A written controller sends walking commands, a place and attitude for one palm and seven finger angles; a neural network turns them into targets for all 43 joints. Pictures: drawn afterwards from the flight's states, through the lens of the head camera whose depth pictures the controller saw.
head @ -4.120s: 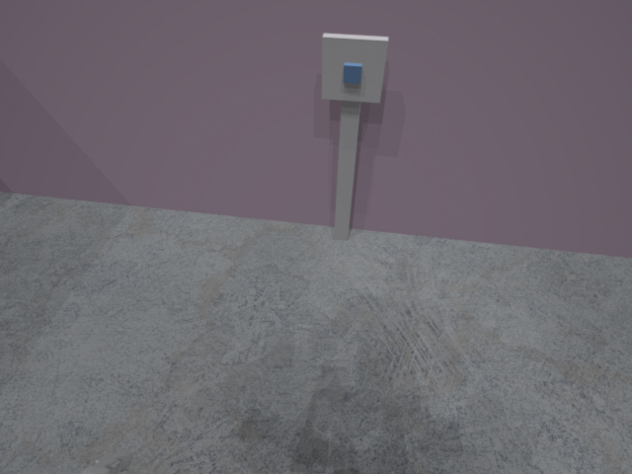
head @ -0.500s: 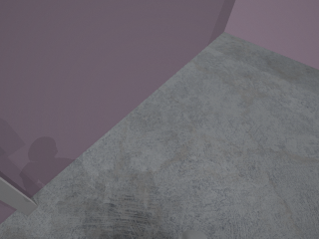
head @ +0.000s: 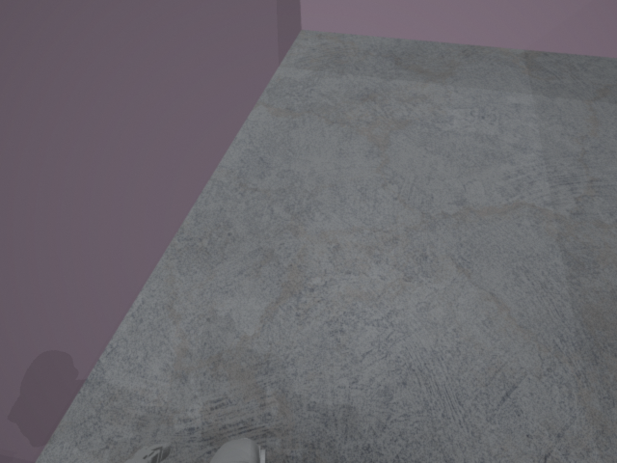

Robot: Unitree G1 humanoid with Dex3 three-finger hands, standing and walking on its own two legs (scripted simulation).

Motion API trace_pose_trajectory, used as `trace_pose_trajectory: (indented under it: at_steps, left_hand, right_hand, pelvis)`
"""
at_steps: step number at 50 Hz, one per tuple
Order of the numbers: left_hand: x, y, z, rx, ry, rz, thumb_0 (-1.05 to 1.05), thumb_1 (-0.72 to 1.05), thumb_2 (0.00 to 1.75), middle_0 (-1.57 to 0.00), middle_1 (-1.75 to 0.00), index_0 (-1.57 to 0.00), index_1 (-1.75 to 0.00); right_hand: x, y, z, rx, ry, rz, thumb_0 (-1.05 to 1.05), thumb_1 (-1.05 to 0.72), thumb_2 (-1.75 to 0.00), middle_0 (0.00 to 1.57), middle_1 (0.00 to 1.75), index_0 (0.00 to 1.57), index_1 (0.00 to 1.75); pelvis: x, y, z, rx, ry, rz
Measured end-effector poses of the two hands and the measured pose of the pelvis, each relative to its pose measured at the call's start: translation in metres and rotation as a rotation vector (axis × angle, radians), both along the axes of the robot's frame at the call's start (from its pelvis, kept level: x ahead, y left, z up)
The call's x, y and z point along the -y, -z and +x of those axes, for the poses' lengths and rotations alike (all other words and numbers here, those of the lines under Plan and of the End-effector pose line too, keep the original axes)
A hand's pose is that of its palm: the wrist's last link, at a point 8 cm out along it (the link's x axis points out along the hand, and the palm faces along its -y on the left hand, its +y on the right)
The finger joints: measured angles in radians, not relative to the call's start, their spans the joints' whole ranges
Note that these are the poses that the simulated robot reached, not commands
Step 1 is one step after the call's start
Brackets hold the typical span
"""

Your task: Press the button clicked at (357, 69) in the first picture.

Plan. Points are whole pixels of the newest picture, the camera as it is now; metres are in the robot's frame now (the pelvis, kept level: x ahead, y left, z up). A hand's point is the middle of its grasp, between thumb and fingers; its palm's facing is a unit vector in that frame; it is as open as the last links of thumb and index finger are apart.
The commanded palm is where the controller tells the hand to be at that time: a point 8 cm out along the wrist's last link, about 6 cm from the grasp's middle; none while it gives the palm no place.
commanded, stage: walk to a spot facing it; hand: left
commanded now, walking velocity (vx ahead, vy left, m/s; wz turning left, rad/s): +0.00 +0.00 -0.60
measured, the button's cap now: out of the picture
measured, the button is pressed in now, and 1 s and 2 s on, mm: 0 0 0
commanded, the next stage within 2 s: turn to face it in 1.00 s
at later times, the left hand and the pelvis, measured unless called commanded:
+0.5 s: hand out of the picture +0.11 +0.24 -0.17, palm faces -0.25 -0.95 -0.19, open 7.4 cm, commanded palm none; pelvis -0.01 +0.05 +0.01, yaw -18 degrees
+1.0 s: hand out of the picture +0.15 +0.11 -0.16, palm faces -0.50 -0.84 -0.21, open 7.3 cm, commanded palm none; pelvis +0.04 -0.04 +0.00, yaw -33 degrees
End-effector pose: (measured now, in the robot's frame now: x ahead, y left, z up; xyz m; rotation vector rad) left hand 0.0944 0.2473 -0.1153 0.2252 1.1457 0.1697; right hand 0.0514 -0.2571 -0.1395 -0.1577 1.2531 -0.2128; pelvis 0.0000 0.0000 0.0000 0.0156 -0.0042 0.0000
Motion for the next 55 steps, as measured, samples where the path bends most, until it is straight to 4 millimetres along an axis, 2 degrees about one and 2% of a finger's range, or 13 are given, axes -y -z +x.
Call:
trace_pose_trajectory:
  at_steps: [5,11,13,17,22,25,28,35,38,41,46,51,55]
  left_hand:
    - [-0.004,0.008,-0.002,-0.028,0.039,-0.026,0.00,0.91,0.90,-0.20,-0.30,-0.21,-0.30]
    - [-0.028,0.032,-0.005,-0.078,0.067,-0.057,0.00,0.91,0.90,-0.21,-0.30,-0.21,-0.30]
    - [-0.035,0.037,-0.004,-0.095,0.081,-0.065,0.01,0.91,0.90,-0.20,-0.30,-0.20,-0.30]
    - [-0.045,0.033,0.001,-0.124,0.134,-0.070,0.01,0.91,0.90,-0.20,-0.30,-0.20,-0.30]
    - [-0.047,0.026,0.012,-0.147,0.191,-0.062,0.01,0.91,0.90,-0.20,-0.30,-0.20,-0.30]
    - [-0.038,0.024,0.023,-0.154,0.240,-0.053,0.01,0.91,0.90,-0.20,-0.30,-0.20,-0.30]
    - [-0.020,0.021,0.039,-0.143,0.304,-0.042,0.01,0.91,0.90,-0.20,-0.30,-0.20,-0.30]
    - [0.049,0.015,0.086,-0.029,0.479,-0.013,0.01,0.91,0.90,-0.20,-0.30,-0.20,-0.30]
    - [0.070,0.007,0.093,0.025,0.491,-0.011,0.00,0.91,0.90,-0.20,-0.30,-0.20,-0.30]
    - [0.080,0.000,0.089,0.011,0.493,-0.003,0.00,0.91,0.90,-0.20,-0.30,-0.20,-0.30]
    - [0.088,0.003,0.077,-0.103,0.516,0.003,0.00,0.91,0.90,-0.20,-0.30,-0.20,-0.30]
    - [0.090,0.014,0.071,-0.213,0.499,-0.006,0.00,0.91,0.90,-0.20,-0.30,-0.20,-0.30]
    - [0.088,0.027,0.076,-0.302,0.470,-0.010,0.00,0.91,0.90,-0.20,-0.30,-0.20,-0.30]
  right_hand:
    - [-0.008,-0.010,0.016,0.073,0.019,-0.019,0.01,-0.91,-0.90,0.20,0.30,0.19,0.30]
    - [-0.028,-0.021,0.022,0.154,0.047,-0.073,0.00,-0.91,-0.90,0.20,0.30,0.20,0.30]
    - [-0.036,-0.025,0.014,0.158,0.056,-0.086,0.00,-0.91,-0.90,0.20,0.30,0.20,0.30]
    - [-0.047,-0.035,-0.010,0.132,0.102,-0.094,0.00,-0.91,-0.90,0.20,0.30,0.20,0.30]
    - [-0.054,-0.036,-0.043,0.094,0.185,-0.085,0.00,-0.91,-0.90,0.20,0.30,0.20,0.30]
    - [-0.055,-0.031,-0.068,0.066,0.247,-0.069,0.00,-0.91,-0.90,0.20,0.30,0.20,0.30]
    - [-0.053,-0.022,-0.097,0.031,0.314,-0.047,0.00,-0.91,-0.90,0.20,0.30,0.20,0.30]
    - [-0.035,0.016,-0.173,-0.059,0.472,0.018,0.00,-0.91,-0.90,0.20,0.30,0.20,0.30]
    - [-0.026,0.021,-0.188,-0.121,0.494,0.044,0.01,-0.91,-0.90,0.20,0.30,0.20,0.30]
    - [-0.013,0.012,-0.176,-0.096,0.510,0.048,0.01,-0.91,-0.90,0.20,0.30,0.19,0.30]
    - [0.013,-0.003,-0.133,0.017,0.532,0.024,0.01,-0.91,-0.90,0.20,0.30,0.19,0.30]
    - [0.032,-0.008,-0.078,0.074,0.520,0.007,0.01,-0.91,-0.90,0.20,0.30,0.19,0.30]
    - [0.044,-0.008,-0.022,0.106,0.492,-0.007,0.01,-0.91,-0.90,0.20,0.30,0.19,0.30]
  pelvis:
    - [-0.010,0.000,-0.003,-0.005,0.062,-0.007]
    - [-0.035,0.009,-0.006,-0.019,0.133,-0.030]
    - [-0.041,0.009,-0.008,-0.011,0.162,-0.028]
    - [-0.049,0.001,-0.008,-0.007,0.221,-0.043]
    - [-0.052,-0.005,-0.008,-0.008,0.283,-0.057]
    - [-0.050,-0.006,-0.009,-0.008,0.323,-0.057]
    - [-0.045,-0.003,-0.013,-0.007,0.366,-0.050]
    - [-0.013,0.015,-0.016,-0.013,0.465,-0.016]
    - [0.000,0.014,-0.012,-0.004,0.475,-0.028]
    - [0.013,0.004,-0.001,0.002,0.511,-0.011]
    - [0.030,-0.005,0.020,0.002,0.552,0.001]
    - [0.042,-0.003,0.052,-0.006,0.580,-0.014]
    - [0.048,0.004,0.087,-0.013,0.598,-0.029]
